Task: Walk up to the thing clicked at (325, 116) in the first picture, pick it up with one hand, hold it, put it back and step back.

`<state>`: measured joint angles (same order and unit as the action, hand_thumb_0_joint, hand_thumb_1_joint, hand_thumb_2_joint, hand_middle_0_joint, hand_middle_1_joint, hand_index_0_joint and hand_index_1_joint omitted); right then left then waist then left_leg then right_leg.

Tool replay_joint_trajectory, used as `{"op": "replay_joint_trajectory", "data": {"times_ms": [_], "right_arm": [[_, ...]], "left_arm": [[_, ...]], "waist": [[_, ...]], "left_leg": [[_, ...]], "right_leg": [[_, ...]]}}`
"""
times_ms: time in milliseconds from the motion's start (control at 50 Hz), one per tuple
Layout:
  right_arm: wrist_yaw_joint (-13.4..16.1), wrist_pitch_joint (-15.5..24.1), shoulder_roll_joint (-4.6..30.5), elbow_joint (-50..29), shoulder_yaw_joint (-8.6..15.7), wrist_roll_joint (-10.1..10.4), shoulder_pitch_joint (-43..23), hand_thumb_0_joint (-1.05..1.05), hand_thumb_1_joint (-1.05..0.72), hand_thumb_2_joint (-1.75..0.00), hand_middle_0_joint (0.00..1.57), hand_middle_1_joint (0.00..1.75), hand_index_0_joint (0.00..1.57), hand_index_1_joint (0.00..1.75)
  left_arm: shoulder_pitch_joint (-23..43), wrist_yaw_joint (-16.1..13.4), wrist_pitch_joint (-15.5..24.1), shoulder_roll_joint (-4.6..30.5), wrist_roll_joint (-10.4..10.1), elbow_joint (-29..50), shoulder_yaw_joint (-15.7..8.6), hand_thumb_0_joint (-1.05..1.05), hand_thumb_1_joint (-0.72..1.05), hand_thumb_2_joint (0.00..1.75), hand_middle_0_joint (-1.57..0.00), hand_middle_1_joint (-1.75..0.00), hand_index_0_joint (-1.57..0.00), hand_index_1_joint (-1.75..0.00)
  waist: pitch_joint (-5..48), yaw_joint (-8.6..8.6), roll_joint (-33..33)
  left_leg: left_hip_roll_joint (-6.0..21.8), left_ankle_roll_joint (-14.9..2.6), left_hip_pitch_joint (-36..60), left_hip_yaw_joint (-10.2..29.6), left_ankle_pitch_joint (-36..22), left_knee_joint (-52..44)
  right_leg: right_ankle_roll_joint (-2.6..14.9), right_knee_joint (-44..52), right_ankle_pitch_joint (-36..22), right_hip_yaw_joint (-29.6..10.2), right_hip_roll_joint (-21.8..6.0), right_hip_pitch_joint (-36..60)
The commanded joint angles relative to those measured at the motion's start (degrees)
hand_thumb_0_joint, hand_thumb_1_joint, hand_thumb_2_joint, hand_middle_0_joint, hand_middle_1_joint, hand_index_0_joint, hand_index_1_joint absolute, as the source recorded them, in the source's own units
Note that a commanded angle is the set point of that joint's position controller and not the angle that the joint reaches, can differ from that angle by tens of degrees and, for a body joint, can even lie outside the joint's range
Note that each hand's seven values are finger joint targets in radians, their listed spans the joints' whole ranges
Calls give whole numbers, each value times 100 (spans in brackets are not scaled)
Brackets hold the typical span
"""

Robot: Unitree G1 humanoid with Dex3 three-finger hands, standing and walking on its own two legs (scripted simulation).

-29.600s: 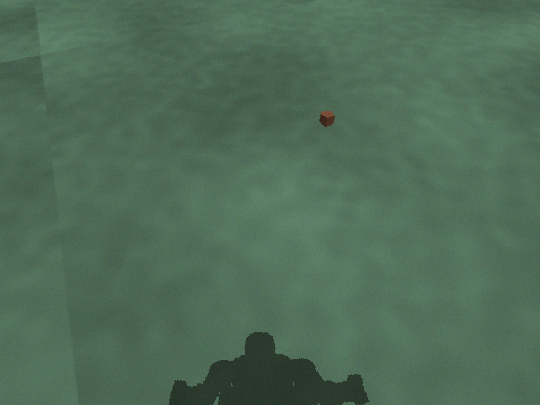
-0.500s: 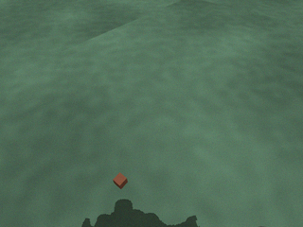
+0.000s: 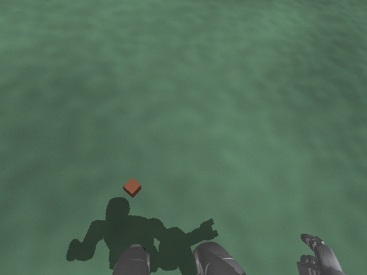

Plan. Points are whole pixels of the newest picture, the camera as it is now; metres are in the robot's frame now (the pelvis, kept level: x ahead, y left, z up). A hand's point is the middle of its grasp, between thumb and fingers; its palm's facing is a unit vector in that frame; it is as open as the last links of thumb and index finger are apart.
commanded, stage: walk up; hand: left
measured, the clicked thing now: (132, 187) +0.52 +0.20 -0.72
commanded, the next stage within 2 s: stand in 1.42 s
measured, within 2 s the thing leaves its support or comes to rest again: neither
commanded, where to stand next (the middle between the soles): +0.16 -0.06 m, yaw +4 degrees
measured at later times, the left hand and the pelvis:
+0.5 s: hand out of the picture +0.00 +0.26 -0.13, palm faces +0.05 -0.91 -0.41, open 7.4 cm; pelvis +0.00 -0.03 +0.01, yaw +2 degrees
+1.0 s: hand out of the picture +0.09 +0.23 -0.17, palm faces +0.01 -0.94 -0.35, open 7.4 cm; pelvis +0.00 -0.04 -0.01, yaw +2 degrees
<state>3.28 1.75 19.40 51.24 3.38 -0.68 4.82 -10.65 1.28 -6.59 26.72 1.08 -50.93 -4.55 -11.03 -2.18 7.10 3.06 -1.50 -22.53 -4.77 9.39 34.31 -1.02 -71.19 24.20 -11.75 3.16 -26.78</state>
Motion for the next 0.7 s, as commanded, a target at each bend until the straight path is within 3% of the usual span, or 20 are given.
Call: {"op": "replay_joint_trajectory", "data": {"times_ms": [0, 40, 100, 140, 160, 180, 200, 240, 260, 300, 340, 440, 480, 520, 540, 560, 580, 600, 640, 680], "right_arm": [[27, 102, 1990, -396, 556, -96, 482, 0, -90, -90, 20, 30, 20, 30], [-74, 53, 2113, -569, 566, -161, 128, 0, -90, -90, 20, 30, 20, 30], [-206, -136, 2183, -647, 566, -240, 159, 0, -90, -90, 20, 30, 20, 30], [-183, -205, 1787, -633, 434, -192, 266, 0, -90, -90, 20, 30, 20, 30], [-148, -193, 1367, -680, 294, -97, 363, 0, -90, -90, 20, 30, 20, 30], [-49, -157, 1483, -669, 338, -30, 37, 0, -90, -90, 20, 30, 20, 30], [3, -92, 1857, -562, 478, -13, 136, 0, -90, -90, 20, 30, 20, 30], [-113, -26, 1740, -160, 414, 114, 682, 0, -90, -90, 20, 30, 20, 30], [-164, -15, 1602, -134, 378, 97, 947, 0, -90, -90, 20, 30, 20, 30], [-334, 29, 1728, -294, 412, -13, 1030, 0, -90, -90, 20, 30, 20, 30], [-439, 89, 1688, -545, 346, -40, 509, 0, -90, -90, 20, 30, 20, 30], [-604, 156, 1461, -687, 319, -98, 620, 0, -90, -90, 20, 30, 20, 30], [-621, 202, 1439, -632, 371, -39, 1015, 0, -90, -90, 20, 30, 20, 30], [-548, 271, 1590, -195, 528, 5, 2089, 0, -90, -90, 20, 30, 20, 30], [-406, 308, 1814, -53, 621, -14, 2521, 0, -90, -90, 20, 30, 20, 30], [-278, 350, 2174, -142, 650, -102, 2581, 0, -90, -90, 20, 30, 20, 30], [-241, 348, 2550, -402, 682, -8, 2359, 0, -90, -90, 20, 30, 20, 30], [-236, 331, 2591, -486, 699, 87, 1936, 0, -90, -90, 20, 30, 20, 30], [-121, 362, 2139, -531, 521, 83, 1596, 0, -90, -90, 20, 30, 20, 30], [49, 377, 1968, -441, 435, 106, 1671, 0, -90, -90, 20, 30, 20, 30]], "left_arm": [[-555, 26, 158, 791, 3, 237, -251, 0, 90, 90, -20, -30, -20, -30], [-765, 72, 249, 824, -11, 126, -280, 0, 90, 90, -20, -30, -20, -30], [-1369, 96, 330, 746, 52, -213, -397, 0, 90, 90, -20, -30, -20, -30], [-1697, 79, 388, 825, 173, -329, -507, 0, 90, 90, -20, -30, -20, -30], [-1524, 64, 394, 1202, 301, -124, -616, 0, 90, 90, -20, -30, -20, -30], [-745, 50, 420, 1637, 351, 338, -613, 0, 90, 90, -20, -30, -20, -30], [28, 56, 428, 1777, 352, 579, -595, 0, 90, 90, -20, -30, -20, -30], [284, -6, 563, 1030, 273, 559, -446, 0, 90, 90, -20, -30, -20, -30], [43, -43, 641, 930, 216, 461, -452, 0, 90, 90, -20, -30, -20, -30], [-742, 3, 860, 1280, 167, 361, -584, 0, 90, 90, -20, -30, -20, -30], [-1071, -22, 987, 1266, 124, 358, -579, 0, 90, 90, -20, -30, -20, -30], [-1131, -39, 1087, 1142, 24, 431, -456, 0, 90, 90, -20, -30, -20, -30], [-648, -17, 1061, 1199, 7, 622, -391, 0, 90, 90, -20, -30, -20, -30], [-314, 11, 971, 967, 34, 740, -270, 0, 90, 90, -20, -30, -20, -30], [-547, -11, 890, 576, -9, 732, -150, 0, 90, 90, -20, -30, -20, -30], [-696, -28, 823, 180, -37, 812, -42, 0, 90, 90, -20, -30, -20, -30], [-748, -107, 701, 670, -34, 758, -158, 0, 90, 90, -20, -30, -20, -30], [-703, -158, 635, 1009, -40, 640, -214, 0, 90, 90, -20, -30, -20, -30], [-714, -121, 563, 994, -7, 524, -269, 0, 90, 90, -20, -30, -20, -30], [-752, -81, 399, 869, 15, 496, -309, 0, 90, 90, -20, -30, -20, -30]], "waist": [[1452, 301, -1982], [1424, 176, -2288], [1283, 12, -2253], [930, -267, -835], [531, -334, 779], [100, -399, 859], [-282, -71, 564], [-122, 161, -107], [258, 171, -55], [587, -110, 119], [300, -388, 67], [394, -263, 240], [618, 67, 420], [1089, 638, -228], [1460, 762, -1178], [1341, 651, -1949], [1478, 600, -1358], [1048, 456, -1091], [607, 242, -572], [459, 172, -539]], "left_leg": [[1350, -1009, 1127, 1375, 1010, -1204], [1368, -1015, 553, 1334, 2268, -1290], [1243, -856, -618, 1233, 2912, -1178], [642, -438, -1319, 722, 3388, 214], [-144, -49, -2020, 80, 3296, 1689], [-697, 180, -1703, 757, 2600, 2602], [-325, 144, -809, 1176, 2224, 3053], [-452, 160, -713, 1024, 1503, 2872], [-506, 149, -1048, 942, 1421, 2949], [-434, 134, -2001, 969, 1258, 2709], [-223, 135, -2457, 1201, 1301, 1976], [-94, 125, -1223, 770, 1579, 764], [-155, 11, -43, 469, 1093, -9], [-562, -24, 1997, 148, -11, -685], [-328, -101, 2884, 679, -97, -824], [969, -487, 3000, 2887, -230, -1108], [1950, -1177, 2265, 4541, 480, -1627], [2183, -1608, 1475, 4665, 875, -1766], [1667, -1251, 1229, 3356, -105, -1465], [1356, -852, 968, 2339, -2119, -997]], "right_leg": [[-25, 1119, 74, 272, -331, 30], [37, 2042, 529, 727, -487, 659], [236, 3151, 757, 1432, -253, 1853], [386, 4450, 518, 1071, -300, 2110], [849, 5619, 2355, -999, -1325, 1498], [1365, 6355, 3549, -2431, -2219, -49], [1624, 6540, 3677, -2627, -2543, -1166], [1254, 5662, 1407, -840, -1584, -167], [1188, 5563, 1063, -483, -1374, 799], [1259, 5621, 1796, -914, -1542, 2371], [1369, 5639, 1593, -1279, -1925, 2958], [1404, 5151, -1506, -168, -2037, 2756], [1210, 4834, -2071, 334, -1902, 2069], [894, 3330, -2121, 1060, -1350, 974], [620, 1858, -1537, 1491, -931, 243], [347, 1040, 506, 1384, -218, -885], [373, 783, 921, 684, -290, -699], [392, 423, 1028, 447, -576, -467], [384, 290, 499, 238, -774, -586], [281, 411, 127, 185, -796, -527]]}}
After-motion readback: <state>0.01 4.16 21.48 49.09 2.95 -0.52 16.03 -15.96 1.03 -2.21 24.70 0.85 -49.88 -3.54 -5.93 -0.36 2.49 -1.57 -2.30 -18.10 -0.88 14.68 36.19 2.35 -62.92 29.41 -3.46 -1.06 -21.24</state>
